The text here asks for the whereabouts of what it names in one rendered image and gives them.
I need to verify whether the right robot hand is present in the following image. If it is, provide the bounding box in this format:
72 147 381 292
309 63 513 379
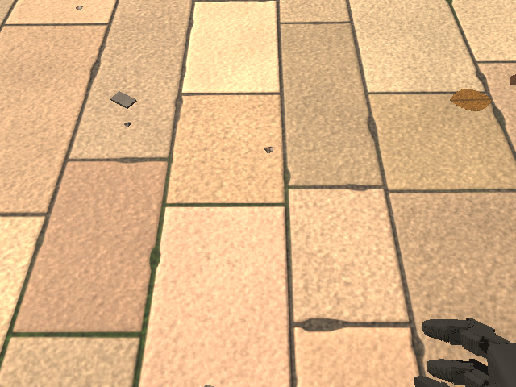
414 318 516 387

